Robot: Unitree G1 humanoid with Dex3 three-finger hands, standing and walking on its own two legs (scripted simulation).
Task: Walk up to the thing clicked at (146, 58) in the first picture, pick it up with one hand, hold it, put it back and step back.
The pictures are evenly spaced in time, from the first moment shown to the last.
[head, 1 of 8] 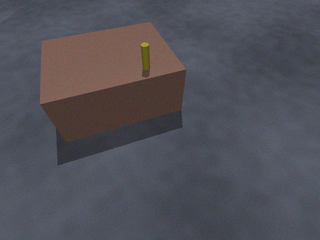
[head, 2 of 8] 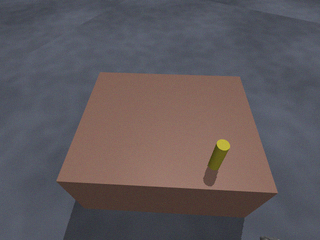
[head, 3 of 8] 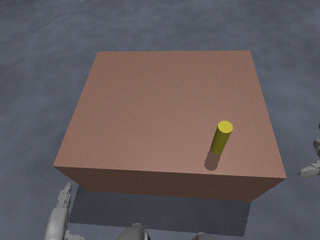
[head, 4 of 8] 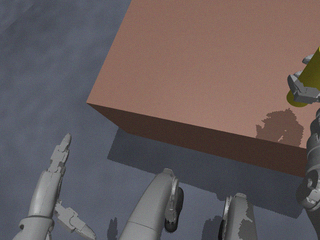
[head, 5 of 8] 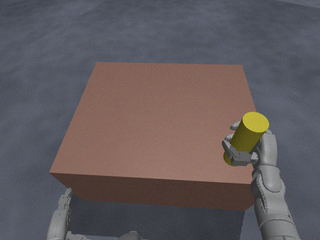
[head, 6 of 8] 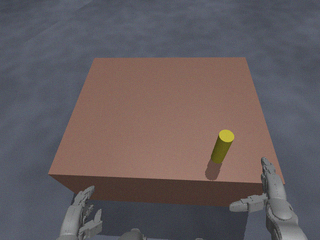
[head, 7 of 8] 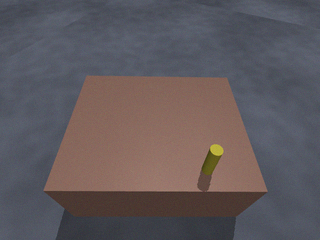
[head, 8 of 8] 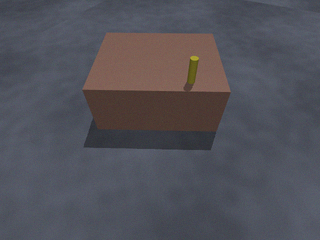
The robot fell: no
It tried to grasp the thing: yes
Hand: right
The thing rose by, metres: 0.29
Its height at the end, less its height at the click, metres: +0.00
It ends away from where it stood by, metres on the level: 0.02
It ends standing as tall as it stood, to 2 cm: yes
